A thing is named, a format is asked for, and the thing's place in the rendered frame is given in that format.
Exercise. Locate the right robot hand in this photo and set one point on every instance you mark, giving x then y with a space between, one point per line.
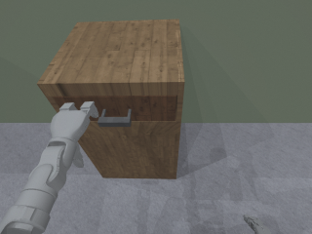
256 225

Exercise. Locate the left robot forearm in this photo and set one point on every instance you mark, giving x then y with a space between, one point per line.
31 212

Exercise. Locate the left robot hand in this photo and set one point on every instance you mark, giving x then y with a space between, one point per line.
71 123

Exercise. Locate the cabinet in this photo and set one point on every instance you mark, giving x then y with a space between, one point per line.
123 58

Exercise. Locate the drawer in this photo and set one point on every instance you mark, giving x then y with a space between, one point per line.
144 108

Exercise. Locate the handle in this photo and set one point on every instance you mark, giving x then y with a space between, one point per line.
114 121

